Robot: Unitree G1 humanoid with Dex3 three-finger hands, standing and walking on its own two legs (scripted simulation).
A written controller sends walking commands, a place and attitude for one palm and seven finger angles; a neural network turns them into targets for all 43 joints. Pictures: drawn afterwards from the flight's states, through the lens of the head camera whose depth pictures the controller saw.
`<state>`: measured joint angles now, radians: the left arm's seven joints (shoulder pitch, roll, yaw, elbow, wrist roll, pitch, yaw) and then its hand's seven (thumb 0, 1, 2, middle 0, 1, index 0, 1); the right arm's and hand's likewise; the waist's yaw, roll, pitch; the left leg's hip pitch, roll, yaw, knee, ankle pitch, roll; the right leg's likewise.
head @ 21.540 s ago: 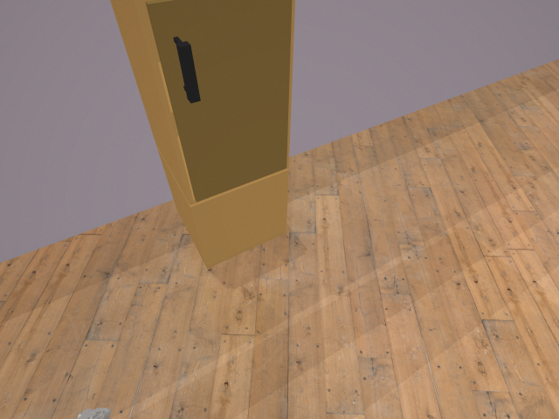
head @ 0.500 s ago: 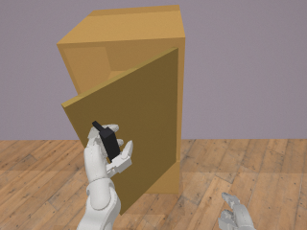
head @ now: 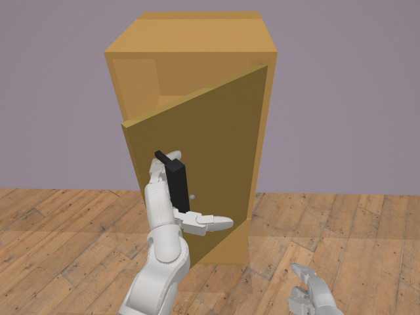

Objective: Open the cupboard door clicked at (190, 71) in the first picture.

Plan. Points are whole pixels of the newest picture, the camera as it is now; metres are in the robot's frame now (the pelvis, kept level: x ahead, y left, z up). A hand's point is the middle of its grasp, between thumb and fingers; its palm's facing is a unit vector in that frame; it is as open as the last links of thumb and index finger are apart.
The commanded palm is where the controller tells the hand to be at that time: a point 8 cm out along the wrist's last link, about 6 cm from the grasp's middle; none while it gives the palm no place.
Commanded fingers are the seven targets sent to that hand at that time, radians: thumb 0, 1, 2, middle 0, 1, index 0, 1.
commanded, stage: open thumb and fingers to let go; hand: left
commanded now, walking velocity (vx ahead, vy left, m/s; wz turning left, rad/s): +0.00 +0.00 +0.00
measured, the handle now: (171, 184) +0.32 +0.11 +0.12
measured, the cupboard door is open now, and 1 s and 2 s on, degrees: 45 48 48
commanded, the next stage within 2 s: slide the hand sideways off the handle in 0.04 s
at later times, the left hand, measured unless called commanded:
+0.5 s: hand (193, 214) +0.25 +0.05 +0.13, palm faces -0.04 -1.00 +0.02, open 16.3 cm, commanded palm +0.21 +0.11 +0.12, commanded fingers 0.00 -0.50 0.30 -0.15 -0.30 -0.15 -0.30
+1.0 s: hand (167, 237) +0.21 +0.09 +0.12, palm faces +0.01 -1.00 -0.02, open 16.2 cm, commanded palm +0.17 +0.15 +0.12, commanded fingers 0.00 -0.50 0.30 -0.15 -0.30 -0.15 -0.30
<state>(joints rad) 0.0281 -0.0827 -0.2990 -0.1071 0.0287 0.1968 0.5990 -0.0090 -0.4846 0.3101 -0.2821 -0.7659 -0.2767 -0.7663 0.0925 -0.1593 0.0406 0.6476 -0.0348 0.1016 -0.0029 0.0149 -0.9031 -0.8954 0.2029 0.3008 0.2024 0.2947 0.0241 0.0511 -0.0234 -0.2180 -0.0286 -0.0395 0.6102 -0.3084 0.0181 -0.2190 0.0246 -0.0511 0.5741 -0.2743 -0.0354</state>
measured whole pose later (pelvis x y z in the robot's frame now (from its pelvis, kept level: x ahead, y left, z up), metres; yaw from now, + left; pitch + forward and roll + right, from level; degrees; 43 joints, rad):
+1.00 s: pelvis +0.03 -0.01 -0.01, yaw -1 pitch -2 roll +0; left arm 0.55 0.12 -0.15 -0.53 -0.10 0.04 0.03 -0.01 -0.50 0.30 -0.19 -0.32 -0.18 -0.31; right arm 0.21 -0.21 0.07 0.48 0.00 -0.04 -0.02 0.02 -0.90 -0.90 0.20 0.30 0.20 0.29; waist 0.04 0.06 -0.04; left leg -0.25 -0.01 -0.03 0.66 -0.37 0.01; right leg -0.26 0.04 -0.05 0.64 -0.34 -0.05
